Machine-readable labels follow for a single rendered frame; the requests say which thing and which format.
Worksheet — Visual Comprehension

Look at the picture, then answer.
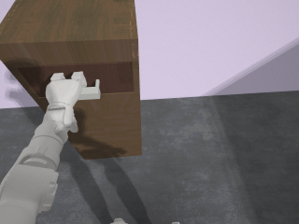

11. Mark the drawer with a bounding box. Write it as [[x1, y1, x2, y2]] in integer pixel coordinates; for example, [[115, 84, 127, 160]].
[[16, 62, 134, 97]]

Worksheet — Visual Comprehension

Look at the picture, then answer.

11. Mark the left robot hand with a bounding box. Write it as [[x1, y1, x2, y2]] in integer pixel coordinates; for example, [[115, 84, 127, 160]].
[[45, 71, 87, 133]]

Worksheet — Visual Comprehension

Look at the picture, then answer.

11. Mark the left robot forearm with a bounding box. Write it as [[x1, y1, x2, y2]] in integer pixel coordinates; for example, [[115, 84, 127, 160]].
[[0, 102, 74, 200]]

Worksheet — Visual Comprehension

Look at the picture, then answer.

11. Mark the cabinet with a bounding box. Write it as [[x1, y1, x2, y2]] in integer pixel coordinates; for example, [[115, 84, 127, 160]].
[[0, 0, 142, 160]]

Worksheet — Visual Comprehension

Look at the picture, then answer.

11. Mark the robot left shin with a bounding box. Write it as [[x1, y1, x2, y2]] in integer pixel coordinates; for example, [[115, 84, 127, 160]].
[[114, 218, 125, 223]]

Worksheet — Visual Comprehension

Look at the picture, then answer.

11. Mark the handle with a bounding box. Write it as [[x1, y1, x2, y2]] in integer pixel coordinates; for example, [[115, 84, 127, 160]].
[[78, 79, 101, 100]]

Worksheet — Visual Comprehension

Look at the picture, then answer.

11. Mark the robot left upper arm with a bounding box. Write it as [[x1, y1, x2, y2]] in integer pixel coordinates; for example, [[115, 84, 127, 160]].
[[0, 164, 59, 224]]

